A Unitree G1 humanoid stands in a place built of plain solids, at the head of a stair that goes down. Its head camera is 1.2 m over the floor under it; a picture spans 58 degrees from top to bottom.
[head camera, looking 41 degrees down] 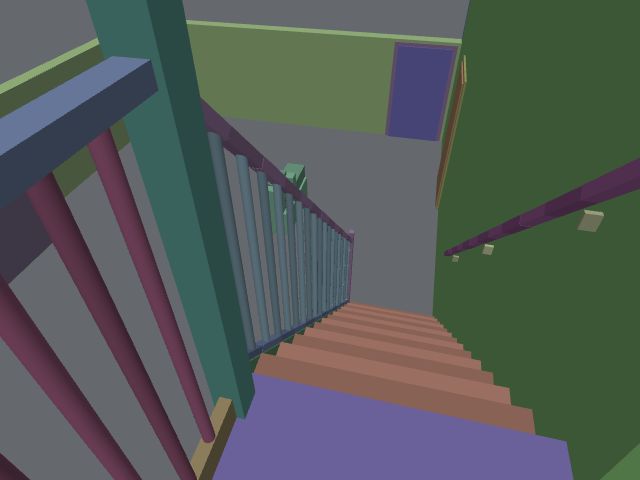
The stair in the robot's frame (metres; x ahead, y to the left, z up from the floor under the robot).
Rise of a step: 0.21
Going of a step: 0.20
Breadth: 0.97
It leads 13 degrees to the right of straight ahead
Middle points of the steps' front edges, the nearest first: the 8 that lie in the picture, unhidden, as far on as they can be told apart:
0.65 -0.20 0.00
0.85 -0.25 -0.20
1.05 -0.30 -0.41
1.25 -0.35 -0.61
1.45 -0.39 -0.82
1.65 -0.44 -1.02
1.85 -0.49 -1.23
2.04 -0.54 -1.43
